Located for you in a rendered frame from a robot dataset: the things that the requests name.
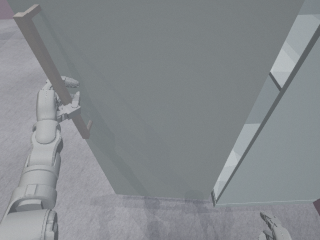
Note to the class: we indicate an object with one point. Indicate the fridge door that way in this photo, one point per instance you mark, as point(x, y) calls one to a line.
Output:
point(168, 84)

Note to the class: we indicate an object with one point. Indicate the left robot hand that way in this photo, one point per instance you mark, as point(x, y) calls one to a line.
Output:
point(48, 102)

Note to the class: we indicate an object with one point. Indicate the handle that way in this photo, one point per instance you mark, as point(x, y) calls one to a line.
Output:
point(34, 40)

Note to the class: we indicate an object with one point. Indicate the left robot forearm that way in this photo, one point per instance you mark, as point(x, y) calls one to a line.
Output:
point(37, 186)

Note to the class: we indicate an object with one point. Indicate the right robot hand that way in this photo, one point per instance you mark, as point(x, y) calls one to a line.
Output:
point(278, 232)

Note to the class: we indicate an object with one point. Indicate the left robot upper arm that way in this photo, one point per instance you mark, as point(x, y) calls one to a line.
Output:
point(39, 224)

